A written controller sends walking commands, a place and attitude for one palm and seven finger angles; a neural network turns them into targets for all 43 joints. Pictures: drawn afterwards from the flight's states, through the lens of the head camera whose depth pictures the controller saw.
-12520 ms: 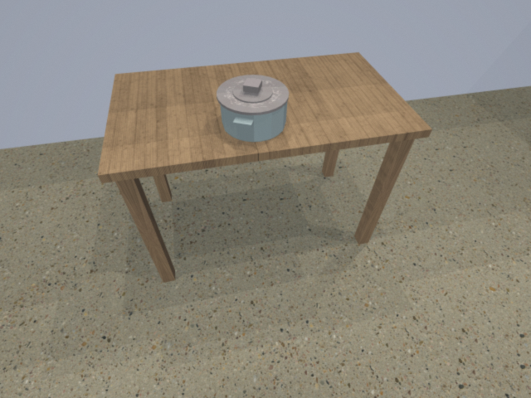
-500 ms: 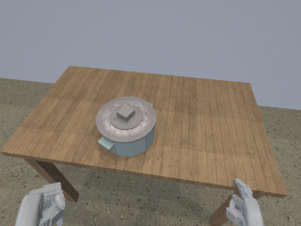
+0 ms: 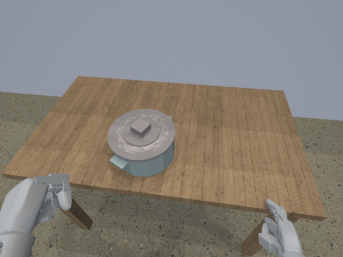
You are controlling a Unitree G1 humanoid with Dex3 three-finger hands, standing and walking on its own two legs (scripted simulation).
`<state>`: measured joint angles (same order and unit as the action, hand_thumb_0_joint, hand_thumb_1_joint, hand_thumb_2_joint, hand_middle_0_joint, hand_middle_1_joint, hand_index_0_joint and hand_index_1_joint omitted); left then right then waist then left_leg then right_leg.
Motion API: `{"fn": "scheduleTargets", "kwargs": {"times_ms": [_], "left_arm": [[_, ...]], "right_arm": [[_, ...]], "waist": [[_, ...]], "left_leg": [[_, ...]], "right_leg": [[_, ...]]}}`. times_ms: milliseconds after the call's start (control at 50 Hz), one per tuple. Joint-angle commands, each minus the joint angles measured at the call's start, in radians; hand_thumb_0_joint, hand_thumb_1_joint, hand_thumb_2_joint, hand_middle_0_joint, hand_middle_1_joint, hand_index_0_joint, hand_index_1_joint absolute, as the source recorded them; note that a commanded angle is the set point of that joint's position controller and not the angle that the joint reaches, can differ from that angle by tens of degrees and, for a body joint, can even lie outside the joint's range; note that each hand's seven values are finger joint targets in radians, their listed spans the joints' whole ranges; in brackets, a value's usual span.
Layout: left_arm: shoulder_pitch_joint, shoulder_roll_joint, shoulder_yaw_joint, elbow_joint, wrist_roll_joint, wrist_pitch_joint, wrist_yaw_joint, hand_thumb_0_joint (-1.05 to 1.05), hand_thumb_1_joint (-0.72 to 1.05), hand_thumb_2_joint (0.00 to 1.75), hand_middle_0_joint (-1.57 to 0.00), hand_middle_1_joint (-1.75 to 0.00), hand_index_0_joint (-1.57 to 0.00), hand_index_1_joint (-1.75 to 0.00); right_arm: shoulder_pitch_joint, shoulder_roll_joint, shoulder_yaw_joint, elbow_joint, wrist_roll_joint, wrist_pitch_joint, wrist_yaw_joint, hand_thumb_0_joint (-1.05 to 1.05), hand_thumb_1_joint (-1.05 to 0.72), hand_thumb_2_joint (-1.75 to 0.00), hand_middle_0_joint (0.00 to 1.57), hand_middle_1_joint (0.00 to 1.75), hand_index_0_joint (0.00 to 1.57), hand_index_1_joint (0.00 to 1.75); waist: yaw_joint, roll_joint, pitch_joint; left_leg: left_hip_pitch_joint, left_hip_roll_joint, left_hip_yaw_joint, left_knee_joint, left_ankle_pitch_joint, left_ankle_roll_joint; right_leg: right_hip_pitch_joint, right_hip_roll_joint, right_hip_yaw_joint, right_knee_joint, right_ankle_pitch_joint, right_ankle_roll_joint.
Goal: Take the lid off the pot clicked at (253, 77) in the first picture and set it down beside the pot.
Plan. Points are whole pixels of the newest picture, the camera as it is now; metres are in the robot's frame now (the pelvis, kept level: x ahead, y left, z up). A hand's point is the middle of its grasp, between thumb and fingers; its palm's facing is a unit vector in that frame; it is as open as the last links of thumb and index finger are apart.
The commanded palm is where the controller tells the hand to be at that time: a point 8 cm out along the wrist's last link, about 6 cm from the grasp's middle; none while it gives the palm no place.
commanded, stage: reach forward and open the fingers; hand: left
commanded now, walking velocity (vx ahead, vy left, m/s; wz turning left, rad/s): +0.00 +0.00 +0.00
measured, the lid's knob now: (140, 127) +0.46 +0.16 +0.01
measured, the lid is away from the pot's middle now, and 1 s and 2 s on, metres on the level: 0.00 0.00 0.00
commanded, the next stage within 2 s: move the open hand above the knob in 0.98 s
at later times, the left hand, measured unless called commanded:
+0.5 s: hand (46, 207) +0.18 +0.27 +0.08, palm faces -0.29 -0.09 -0.95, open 5.4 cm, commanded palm +0.18 +0.26 +0.14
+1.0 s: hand (68, 177) +0.24 +0.25 +0.09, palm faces -0.24 -0.05 -0.97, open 9.9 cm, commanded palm +0.23 +0.25 +0.15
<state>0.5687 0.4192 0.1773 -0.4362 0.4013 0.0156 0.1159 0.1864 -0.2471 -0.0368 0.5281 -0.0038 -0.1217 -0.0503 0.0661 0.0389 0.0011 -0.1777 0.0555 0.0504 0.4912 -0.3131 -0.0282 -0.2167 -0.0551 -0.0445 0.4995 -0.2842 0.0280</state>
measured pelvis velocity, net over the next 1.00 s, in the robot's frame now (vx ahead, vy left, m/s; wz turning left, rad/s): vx -0.04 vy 0.00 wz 0.02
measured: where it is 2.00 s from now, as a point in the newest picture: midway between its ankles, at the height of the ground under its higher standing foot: outside the picture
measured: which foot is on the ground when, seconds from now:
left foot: down 0.00-1.00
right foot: down 0.00-1.00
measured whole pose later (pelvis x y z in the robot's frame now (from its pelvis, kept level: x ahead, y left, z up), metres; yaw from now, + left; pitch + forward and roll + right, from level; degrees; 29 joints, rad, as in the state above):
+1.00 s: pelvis -0.04 +0.00 +0.01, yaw +1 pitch -1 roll +0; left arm -0.02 0.63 -0.03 -0.06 0.81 -0.01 -0.25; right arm 0.06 -0.30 -0.01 0.51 0.04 0.05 -0.03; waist 0.04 0.07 0.05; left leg -0.16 0.04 0.04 0.37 -0.19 -0.01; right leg -0.19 -0.07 -0.05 0.37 -0.16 0.03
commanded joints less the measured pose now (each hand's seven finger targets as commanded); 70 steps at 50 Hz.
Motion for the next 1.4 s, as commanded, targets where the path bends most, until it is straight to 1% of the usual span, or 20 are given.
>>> {"fn": "scheduleTargets", "kwargs": {"times_ms": [0, 80, 220, 300, 360, 420, 480, 520, 600, 660, 780, 860, 960, 1020, 1080, 1160, 1220, 1280, 1320, 1380], "left_arm": [[0.004, 0.271, 0.109, -0.157, 0.283, 0.061, 0.005, 0.00, 0.73, 0.91, -1.15, -1.37, -1.15, -1.37], [-0.131, 0.374, 0.101, -0.184, 0.381, 0.101, -0.058, 0.00, 0.59, 0.99, -1.17, -1.11, -1.17, -1.11], [-0.253, 0.404, 0.036, 0.016, 0.331, 0.065, -0.260, 0.00, 0.37, 1.12, -1.09, -0.86, -1.09, -0.86], [-0.474, 0.512, 0.080, -0.050, 0.343, -0.021, -0.323, 0.00, 0.26, 1.17, -1.04, -0.72, -1.04, -0.72], [-0.414, 0.519, 0.123, 0.046, 0.350, -0.065, -0.344, 0.00, 0.18, 1.18, -1.00, -0.61, -1.00, -0.61], [-0.451, 0.423, 0.058, 0.170, 0.331, -0.082, -0.350, 0.00, 0.10, 1.18, -0.96, -0.51, -0.96, -0.51], [-0.548, 0.379, -0.006, 0.107, 0.330, -0.089, -0.349, 0.00, 0.03, 1.19, -0.93, -0.40, -0.93, -0.40], [-0.588, 0.382, -0.028, 0.046, 0.330, -0.098, -0.338, 0.00, -0.03, 1.20, -0.90, -0.33, -0.90, -0.33], [-0.651, 0.525, 0.096, 0.089, 0.389, -0.098, -0.318, 0.00, -0.13, 1.21, -0.85, -0.19, -0.85, -0.19], [-0.637, 0.482, 0.085, 0.213, 0.404, -0.058, -0.311, 0.00, -0.21, 1.23, -0.81, -0.08, -0.81, -0.08], [-0.711, 0.299, -0.140, 0.097, 0.365, -0.028, -0.340, 0.00, -0.21, 1.24, -0.81, -0.08, -0.81, -0.08], [-0.827, 0.548, 0.061, 0.141, 0.440, -0.021, -0.324, 0.00, -0.22, 1.25, -0.81, -0.08, -0.81, -0.08], [-0.818, 0.439, -0.002, 0.213, 0.410, -0.005, -0.320, 0.00, -0.22, 1.24, -0.81, -0.08, -0.81, -0.08], [-0.767, 0.296, -0.144, 0.197, 0.375, 0.016, -0.344, 0.00, -0.22, 1.25, -0.81, -0.08, -0.81, -0.08], [-0.848, 0.330, -0.171, 0.274, 0.401, 0.080, -0.376, 0.00, -0.22, 1.26, -0.82, -0.08, -0.82, -0.08], [-1.054, 0.590, 0.026, 0.188, 0.449, 0.087, -0.381, 0.00, -0.22, 1.26, -0.82, -0.08, -0.82, -0.08], [-0.981, 0.459, -0.052, 0.206, 0.402, 0.056, -0.381, 0.00, -0.22, 1.26, -0.82, -0.08, -0.82, -0.08], [-0.847, 0.328, -0.138, 0.389, 0.378, 0.078, -0.408, 0.00, -0.22, 1.26, -0.82, -0.08, -0.82, -0.08], [-0.867, 0.302, -0.185, 0.368, 0.386, 0.091, -0.423, 0.00, -0.22, 1.26, -0.82, -0.08, -0.82, -0.08], [-1.036, 0.366, -0.174, 0.233, 0.408, 0.090, -0.429, 0.00, -0.22, 1.26, -0.82, -0.08, -0.82, -0.08]], "right_arm": [[-0.145, -0.126, -0.013, -0.132, -0.002, 0.096, 0.031, 0.00, -0.90, -0.90, 0.20, 0.30, 0.20, 0.30], [-0.185, -0.137, -0.001, -0.156, 0.015, 0.117, 0.032, 0.00, -0.90, -0.90, 0.20, 0.30, 0.20, 0.30], [-0.191, -0.149, 0.003, -0.131, 0.044, 0.125, 0.014, 0.00, -0.90, -0.90, 0.20, 0.30, 0.20, 0.30], [-0.204, -0.140, 0.016, -0.127, 0.031, 0.104, -0.012, 0.00, -0.90, -0.90, 0.20, 0.30, 0.20, 0.30], [-0.206, -0.130, 0.014, -0.122, 0.030, 0.101, -0.015, 0.00, -0.90, -0.90, 0.20, 0.30, 0.20, 0.30], [-0.181, -0.132, 0.004, -0.102, 0.043, 0.132, -0.008, 0.00, -0.90, -0.90, 0.20, 0.30, 0.20, 0.30], [-0.198, -0.135, -0.002, -0.116, 0.045, 0.135, 0.007, 0.00, -0.90, -0.90, 0.20, 0.30, 0.20, 0.30], [-0.217, -0.129, -0.002, -0.129, 0.038, 0.127, 0.005, 0.00, -0.90, -0.90, 0.20, 0.30, 0.20, 0.30], [-0.215, -0.138, 0.007, -0.103, 0.023, 0.137, 0.002, 0.00, -0.90, -0.90, 0.20, 0.30, 0.20, 0.30], [-0.225, -0.139, 0.006, -0.094, 0.039, 0.157, 0.018, 0.00, -0.90, -0.90, 0.20, 0.30, 0.20, 0.30], [-0.237, -0.127, 0.000, -0.138, 0.049, 0.151, 0.038, 0.00, -0.90, -0.90, 0.20, 0.30, 0.20, 0.30], [-0.245, -0.150, 0.013, -0.110, 0.034, 0.161, 0.027, 0.00, -0.90, -0.90, 0.20, 0.30, 0.20, 0.30], [-0.230, -0.140, 0.011, -0.122, 0.050, 0.171, 0.039, 0.00, -0.90, -0.90, 0.20, 0.30, 0.20, 0.30], [-0.221, -0.137, 0.004, -0.135, 0.054, 0.174, 0.056, 0.00, -0.90, -0.90, 0.20, 0.30, 0.20, 0.30], [-0.233, -0.158, 0.005, -0.128, 0.062, 0.178, 0.061, 0.00, -0.90, -0.90, 0.20, 0.30, 0.20, 0.30], [-0.249, -0.166, 0.020, -0.132, 0.050, 0.170, 0.048, 0.00, -0.90, -0.90, 0.20, 0.30, 0.20, 0.30], [-0.208, -0.139, 0.016, -0.138, 0.052, 0.157, 0.046, 0.00, -0.90, -0.90, 0.20, 0.30, 0.20, 0.30], [-0.175, -0.151, 0.010, -0.120, 0.071, 0.170, 0.066, 0.00, -0.90, -0.90, 0.20, 0.30, 0.20, 0.30], [-0.194, -0.159, 0.006, -0.134, 0.077, 0.179, 0.076, 0.00, -0.90, -0.90, 0.20, 0.30, 0.20, 0.30], [-0.221, -0.153, 0.007, -0.152, 0.070, 0.182, 0.070, 0.00, -0.90, -0.90, 0.20, 0.30, 0.20, 0.30]], "waist": [[0.041, 0.065, -0.103], [0.026, 0.103, -0.162], [-0.017, 0.001, -0.028], [-0.010, 0.069, -0.115], [0.008, 0.039, -0.112], [-0.015, -0.006, -0.035], [-0.017, 0.033, -0.097], [-0.015, 0.084, -0.133], [0.010, 0.049, -0.178], [0.007, 0.020, -0.072], [-0.027, 0.074, -0.153], [-0.003, 0.054, -0.173], [-0.001, 0.089, -0.166], [-0.024, 0.074, -0.167], [-0.045, 0.039, -0.152], [-0.010, 0.074, -0.255], [-0.019, 0.108, -0.272], [-0.041, -0.004, -0.151], [-0.044, -0.011, -0.141], [-0.048, 0.032, -0.225]], "left_leg": [[-0.052, -0.035, 0.010, -0.038, 0.337, 0.048], [-0.018, -0.044, -0.013, -0.040, 0.301, 0.056], [-0.038, -0.065, -0.028, -0.072, 0.229, 0.071], [0.050, -0.078, -0.038, -0.090, 0.257, 0.082], [0.065, -0.072, -0.045, -0.102, 0.269, 0.078], [0.039, -0.064, -0.028, -0.126, 0.215, 0.069], [0.070, -0.066, -0.023, -0.144, 0.216, 0.067], [0.095, -0.069, -0.027, -0.151, 0.224, 0.069], [0.096, -0.071, -0.036, -0.160, 0.273, 0.071], [0.036, -0.063, -0.034, -0.175, 0.235, 0.063], [0.082, -0.063, -0.022, -0.175, 0.236, 0.066], [0.066, -0.066, -0.043, -0.175, 0.255, 0.068], [0.068, -0.066, -0.028, -0.167, 0.295, 0.065], [0.073, -0.064, -0.021, -0.157, 0.325, 0.060], [0.039, -0.072, -0.022, -0.159, 0.283, 0.064], [0.071, -0.086, -0.036, -0.139, 0.334, 0.078], [0.102, -0.076, -0.032, -0.128, 0.415, 0.076], [0.040, -0.072, -0.015, -0.129, 0.357, 0.067], [0.020, -0.078, -0.009, -0.130, 0.302, 0.065], [0.065, -0.080, -0.014, -0.127, 0.322, 0.075]], "right_leg": [[0.021, 0.052, 0.002, -0.035, 0.190, -0.061], [0.043, 0.044, 0.012, -0.064, 0.170, -0.050], [0.015, 0.041, -0.001, -0.137, 0.169, -0.015], [0.033, 0.042, -0.010, -0.164, 0.154, -0.016], [0.043, 0.051, -0.011, -0.183, 0.157, -0.024], [0.022, 0.046, -0.026, -0.197, 0.113, -0.023], [0.038, 0.051, -0.024, -0.201, 0.099, -0.027], [0.057, 0.047, -0.021, -0.201, 0.107, -0.031], [0.083, 0.052, -0.024, -0.196, 0.130, -0.041], [0.040, 0.062, -0.021, -0.209, 0.092, -0.048], [0.073, 0.055, -0.024, -0.192, 0.117, -0.042], [0.085, 0.065, -0.014, -0.189, 0.119, -0.054], [0.080, 0.058, -0.016, -0.182, 0.157, -0.059], [0.082, 0.053, -0.028, -0.172, 0.216, -0.051], [0.088, 0.057, -0.022, -0.163, 0.201, -0.049], [0.131, 0.053, -0.005, -0.151, 0.232, -0.056], [0.151, 0.049, -0.021, -0.138, 0.307, -0.056], [0.090, 0.060, -0.032, -0.150, 0.292, -0.046], [0.075, 0.055, -0.028, -0.148, 0.263, -0.042], [0.110, 0.052, -0.018, -0.142, 0.266, -0.046]]}}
